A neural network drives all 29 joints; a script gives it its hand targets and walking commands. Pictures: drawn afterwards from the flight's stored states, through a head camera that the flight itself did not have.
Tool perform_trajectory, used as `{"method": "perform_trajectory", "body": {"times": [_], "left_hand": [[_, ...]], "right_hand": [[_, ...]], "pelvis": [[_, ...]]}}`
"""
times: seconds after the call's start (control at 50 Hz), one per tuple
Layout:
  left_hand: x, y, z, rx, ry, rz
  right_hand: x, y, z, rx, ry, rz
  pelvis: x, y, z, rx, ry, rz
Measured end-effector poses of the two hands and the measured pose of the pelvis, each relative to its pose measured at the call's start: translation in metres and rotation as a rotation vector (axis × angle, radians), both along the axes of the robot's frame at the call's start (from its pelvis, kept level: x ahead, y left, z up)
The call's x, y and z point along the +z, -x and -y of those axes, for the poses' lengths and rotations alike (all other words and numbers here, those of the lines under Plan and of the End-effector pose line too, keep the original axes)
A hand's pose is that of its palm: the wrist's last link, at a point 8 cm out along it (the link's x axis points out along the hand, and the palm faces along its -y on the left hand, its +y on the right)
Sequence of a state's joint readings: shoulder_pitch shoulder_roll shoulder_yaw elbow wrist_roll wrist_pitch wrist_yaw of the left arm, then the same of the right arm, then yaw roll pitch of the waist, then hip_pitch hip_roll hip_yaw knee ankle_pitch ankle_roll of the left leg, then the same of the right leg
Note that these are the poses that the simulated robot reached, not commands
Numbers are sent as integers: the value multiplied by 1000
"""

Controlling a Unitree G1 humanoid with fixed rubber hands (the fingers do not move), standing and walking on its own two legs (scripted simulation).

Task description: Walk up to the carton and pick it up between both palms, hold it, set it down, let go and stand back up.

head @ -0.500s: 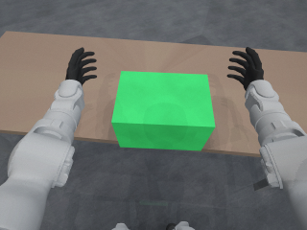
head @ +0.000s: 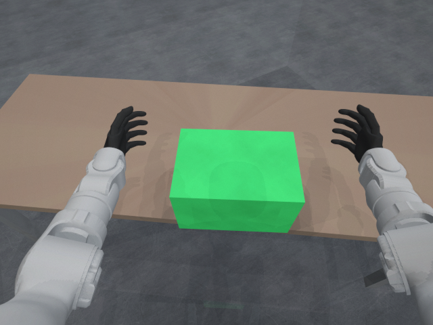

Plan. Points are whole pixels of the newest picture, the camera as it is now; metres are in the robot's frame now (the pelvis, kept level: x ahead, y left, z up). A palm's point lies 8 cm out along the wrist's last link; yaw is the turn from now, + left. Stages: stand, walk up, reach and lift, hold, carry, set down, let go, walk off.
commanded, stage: set down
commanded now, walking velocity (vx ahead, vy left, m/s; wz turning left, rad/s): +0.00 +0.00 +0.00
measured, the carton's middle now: (234, 181) +0.44 -0.01 -0.06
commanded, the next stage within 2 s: none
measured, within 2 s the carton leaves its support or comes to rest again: neither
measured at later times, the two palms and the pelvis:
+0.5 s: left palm (112, 194) +0.35 +0.22 +0.03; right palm (358, 196) +0.36 -0.24 +0.02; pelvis -0.01 -0.01 +0.00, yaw +2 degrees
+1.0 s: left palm (110, 243) +0.27 +0.22 -0.02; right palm (362, 254) +0.27 -0.25 -0.03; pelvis +0.01 +0.00 +0.00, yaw +2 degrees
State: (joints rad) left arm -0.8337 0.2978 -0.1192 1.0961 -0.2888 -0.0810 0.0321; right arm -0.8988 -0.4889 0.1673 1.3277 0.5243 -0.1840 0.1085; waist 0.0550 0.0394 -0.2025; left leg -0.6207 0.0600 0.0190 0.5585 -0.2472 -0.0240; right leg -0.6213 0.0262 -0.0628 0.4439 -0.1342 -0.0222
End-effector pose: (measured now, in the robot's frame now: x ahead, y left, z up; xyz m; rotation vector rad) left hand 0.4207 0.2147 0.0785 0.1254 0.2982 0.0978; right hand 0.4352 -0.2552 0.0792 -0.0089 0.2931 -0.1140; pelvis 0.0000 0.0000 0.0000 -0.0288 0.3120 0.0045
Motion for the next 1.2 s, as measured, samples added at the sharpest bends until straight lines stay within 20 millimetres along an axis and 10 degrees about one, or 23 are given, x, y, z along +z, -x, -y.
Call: {"method": "perform_trajectory", "body": {"times": [0.12, 0.36, 0.6, 1.2], "left_hand": [[-27, 28, 9, 24, 62, -19], [-29, 52, -5, 82, 74, 60], [-69, 97, -12, 71, 66, 15], [-126, 181, -15, 96, 63, -100]], "right_hand": [[-35, 32, 2, 5, -9, -14], [-26, 51, -9, 26, 15, 15], [-77, 100, -12, -22, -15, -39], [-126, 189, -9, 19, 29, -101]], "pelvis": [[1, 3, 8, -11, -23, 33], [-4, 14, 19, 19, -37, 51], [-3, 13, 9, 32, -21, 98], [-2, -3, 5, 15, -29, 219]]}}
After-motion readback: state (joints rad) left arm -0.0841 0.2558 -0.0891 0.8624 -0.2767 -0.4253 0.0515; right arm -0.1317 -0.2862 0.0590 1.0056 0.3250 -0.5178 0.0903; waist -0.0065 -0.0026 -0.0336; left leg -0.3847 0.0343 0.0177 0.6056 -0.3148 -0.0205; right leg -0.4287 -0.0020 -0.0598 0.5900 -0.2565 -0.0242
